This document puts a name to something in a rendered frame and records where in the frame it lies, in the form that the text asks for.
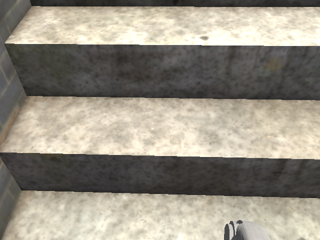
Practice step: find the right robot thigh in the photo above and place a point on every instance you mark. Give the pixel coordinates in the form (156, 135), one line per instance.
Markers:
(244, 230)

